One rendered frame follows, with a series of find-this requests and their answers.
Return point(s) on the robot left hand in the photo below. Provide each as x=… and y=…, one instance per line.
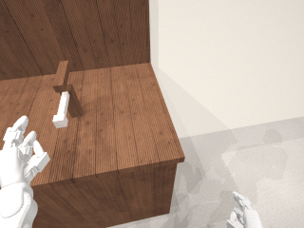
x=16, y=161

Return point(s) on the tap lever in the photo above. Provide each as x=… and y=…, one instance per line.
x=60, y=120

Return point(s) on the left robot forearm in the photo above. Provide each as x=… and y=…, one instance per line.
x=18, y=209

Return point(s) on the robot right hand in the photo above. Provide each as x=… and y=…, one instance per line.
x=248, y=218

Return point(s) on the counter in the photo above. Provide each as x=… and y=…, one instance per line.
x=116, y=160

